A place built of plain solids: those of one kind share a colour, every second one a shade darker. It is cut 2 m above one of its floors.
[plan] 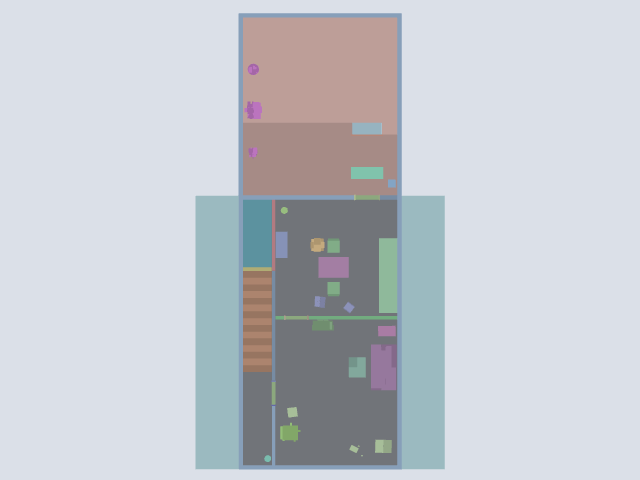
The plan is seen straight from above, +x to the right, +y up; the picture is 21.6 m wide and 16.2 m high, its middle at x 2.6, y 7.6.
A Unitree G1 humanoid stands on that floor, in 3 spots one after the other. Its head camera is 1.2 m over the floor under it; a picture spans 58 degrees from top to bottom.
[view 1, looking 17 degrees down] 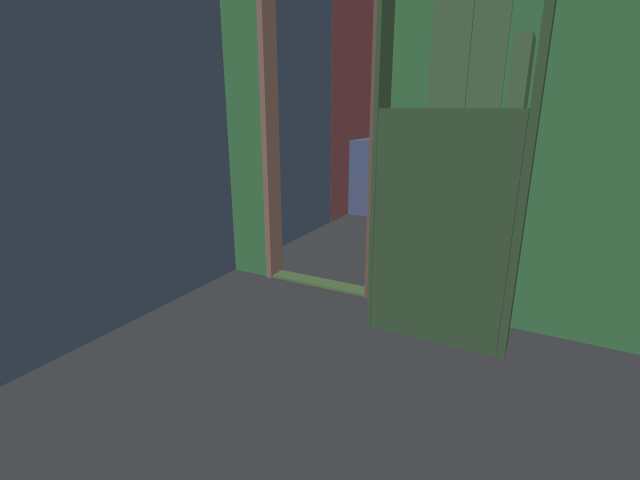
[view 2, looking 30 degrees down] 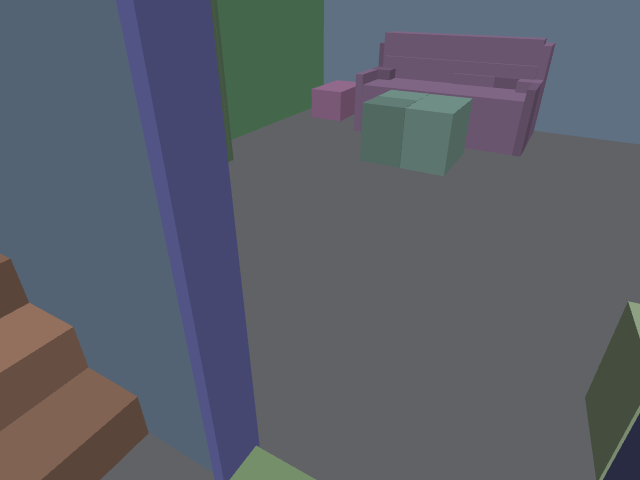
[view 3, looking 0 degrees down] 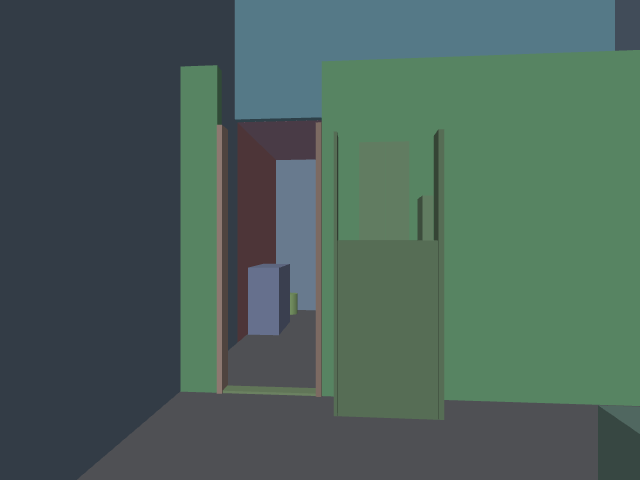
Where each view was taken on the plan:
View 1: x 3.15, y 2.45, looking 118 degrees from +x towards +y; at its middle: ground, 4.10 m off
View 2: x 0.49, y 2.24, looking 30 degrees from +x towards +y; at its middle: ground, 2.40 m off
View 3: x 2.49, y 1.60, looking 95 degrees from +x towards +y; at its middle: doorframe_kitchen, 3.31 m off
